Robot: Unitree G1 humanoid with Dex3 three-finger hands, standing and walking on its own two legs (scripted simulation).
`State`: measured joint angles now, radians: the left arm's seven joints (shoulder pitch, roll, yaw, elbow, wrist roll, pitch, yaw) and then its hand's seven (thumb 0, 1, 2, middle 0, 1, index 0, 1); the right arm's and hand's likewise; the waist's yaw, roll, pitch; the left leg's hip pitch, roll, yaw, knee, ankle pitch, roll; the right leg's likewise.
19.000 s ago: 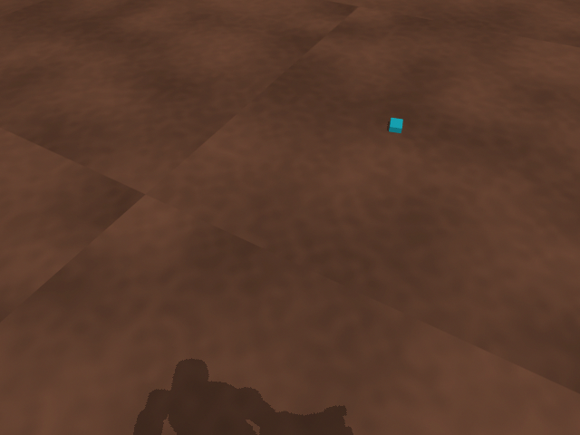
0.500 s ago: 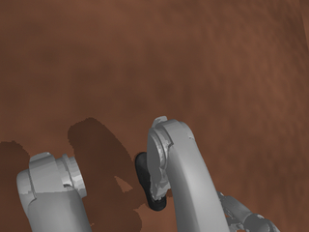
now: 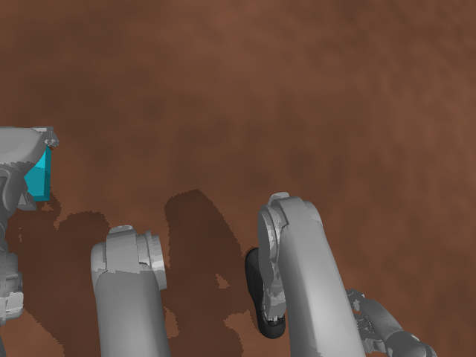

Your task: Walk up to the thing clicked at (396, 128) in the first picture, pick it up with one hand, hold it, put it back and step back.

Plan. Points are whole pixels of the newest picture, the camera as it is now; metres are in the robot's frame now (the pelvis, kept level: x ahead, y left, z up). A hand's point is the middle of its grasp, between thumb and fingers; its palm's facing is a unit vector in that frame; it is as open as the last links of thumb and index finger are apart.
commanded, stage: lift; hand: left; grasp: from above
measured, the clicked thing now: (24, 172) +0.44 +0.31 -0.21
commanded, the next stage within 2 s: hold in 1.80 s
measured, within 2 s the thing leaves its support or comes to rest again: neither
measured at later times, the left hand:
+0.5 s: hand out of the picture +0.41 +0.31 -0.10, palm faces -0.52 -0.05 -0.85, open 12.1 cm
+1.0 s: hand out of the picture +0.35 +0.30 +0.09, palm faces -0.46 -0.07 -0.88, open 12.1 cm
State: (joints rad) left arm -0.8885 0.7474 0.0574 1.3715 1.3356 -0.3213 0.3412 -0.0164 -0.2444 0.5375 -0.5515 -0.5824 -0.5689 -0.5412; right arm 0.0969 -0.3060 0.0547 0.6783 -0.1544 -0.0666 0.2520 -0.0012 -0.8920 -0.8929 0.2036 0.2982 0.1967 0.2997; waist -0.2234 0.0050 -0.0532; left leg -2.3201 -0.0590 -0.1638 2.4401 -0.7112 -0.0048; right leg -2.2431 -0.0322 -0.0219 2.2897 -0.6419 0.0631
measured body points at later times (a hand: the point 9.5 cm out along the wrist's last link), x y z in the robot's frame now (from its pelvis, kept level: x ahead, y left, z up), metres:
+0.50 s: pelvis -0.01 +0.00 +0.05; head +0.21 +0.07 +0.43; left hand +0.43 +0.31 -0.05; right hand +0.06 -0.28 -0.06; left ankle +0.07 +0.12 -0.30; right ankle +0.12 -0.15 -0.29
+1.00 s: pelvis +0.00 +0.00 +0.19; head +0.15 +0.05 +0.61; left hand +0.37 +0.30 +0.14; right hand +0.16 -0.25 +0.07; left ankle +0.07 +0.12 -0.30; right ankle +0.12 -0.15 -0.29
